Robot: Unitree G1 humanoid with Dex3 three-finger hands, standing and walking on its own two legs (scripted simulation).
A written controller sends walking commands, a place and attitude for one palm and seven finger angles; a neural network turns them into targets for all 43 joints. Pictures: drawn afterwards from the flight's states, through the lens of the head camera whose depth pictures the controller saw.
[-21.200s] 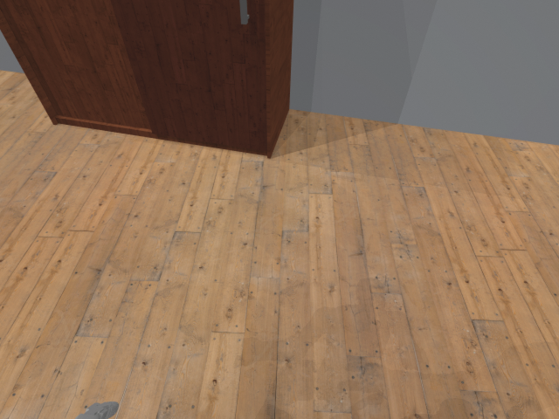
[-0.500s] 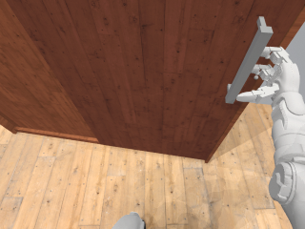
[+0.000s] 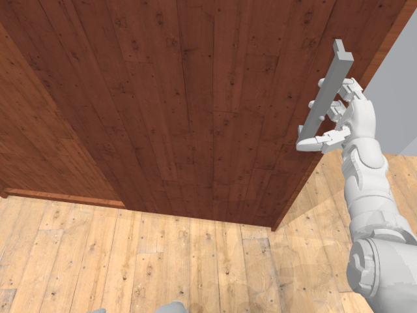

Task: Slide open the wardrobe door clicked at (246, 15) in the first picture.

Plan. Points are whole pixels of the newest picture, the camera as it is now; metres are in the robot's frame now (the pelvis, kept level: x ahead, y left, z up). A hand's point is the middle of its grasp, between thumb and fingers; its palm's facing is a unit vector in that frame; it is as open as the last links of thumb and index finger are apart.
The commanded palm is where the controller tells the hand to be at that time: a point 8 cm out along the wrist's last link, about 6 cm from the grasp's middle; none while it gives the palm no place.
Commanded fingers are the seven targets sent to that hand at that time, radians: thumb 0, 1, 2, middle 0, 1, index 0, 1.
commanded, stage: slide the fingers in behind the handle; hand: right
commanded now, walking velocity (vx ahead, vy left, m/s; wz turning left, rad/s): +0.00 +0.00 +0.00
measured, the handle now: (317, 102) +0.52 -0.14 +0.11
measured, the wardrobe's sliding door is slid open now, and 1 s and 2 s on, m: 0.00 0.00 0.00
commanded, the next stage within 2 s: grip the handle and tug to test in 0.92 s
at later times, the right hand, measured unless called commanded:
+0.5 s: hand (307, 117) +0.47 -0.12 +0.12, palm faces -0.03 +1.00 +0.00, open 14.0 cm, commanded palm +0.45 -0.17 +0.12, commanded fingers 0.00 0.50 -0.30 0.30 1.20 0.30 1.20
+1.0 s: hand (310, 115) +0.48 -0.12 +0.12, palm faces -0.02 +1.00 +0.01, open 13.8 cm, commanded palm +0.45 -0.18 +0.12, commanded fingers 0.00 0.50 -0.30 0.30 1.20 0.30 1.20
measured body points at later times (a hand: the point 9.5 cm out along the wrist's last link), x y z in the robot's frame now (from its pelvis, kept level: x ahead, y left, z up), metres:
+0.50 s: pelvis -0.01 +0.01 +0.00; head +0.06 +0.01 +0.44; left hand +0.02 +0.27 -0.12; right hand +0.47 -0.17 +0.12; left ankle +0.02 +0.12 -0.71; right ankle -0.03 -0.11 -0.71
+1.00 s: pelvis -0.01 +0.01 +0.00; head +0.06 +0.01 +0.44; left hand +0.02 +0.27 -0.12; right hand +0.47 -0.18 +0.12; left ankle +0.02 +0.12 -0.71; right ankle -0.03 -0.11 -0.71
